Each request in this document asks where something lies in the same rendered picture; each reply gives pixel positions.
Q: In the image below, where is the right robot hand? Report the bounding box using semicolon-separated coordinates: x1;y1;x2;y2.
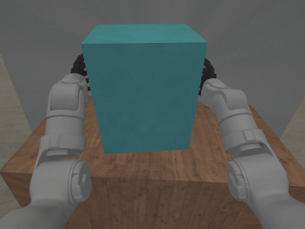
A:
198;58;216;96

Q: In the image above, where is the robot left forearm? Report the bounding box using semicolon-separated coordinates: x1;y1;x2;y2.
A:
30;73;89;199

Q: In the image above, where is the right robot upper arm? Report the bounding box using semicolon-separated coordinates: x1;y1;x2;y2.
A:
227;153;305;229

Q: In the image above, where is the left robot hand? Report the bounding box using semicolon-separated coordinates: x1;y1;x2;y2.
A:
71;53;91;91

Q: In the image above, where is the robot right forearm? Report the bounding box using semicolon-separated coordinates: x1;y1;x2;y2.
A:
200;78;289;191

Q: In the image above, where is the carton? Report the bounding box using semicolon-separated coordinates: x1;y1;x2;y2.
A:
81;24;208;154

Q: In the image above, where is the pedestal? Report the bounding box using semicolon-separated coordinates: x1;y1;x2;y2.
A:
0;95;305;229

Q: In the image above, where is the left robot upper arm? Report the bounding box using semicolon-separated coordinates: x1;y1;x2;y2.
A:
0;159;92;229

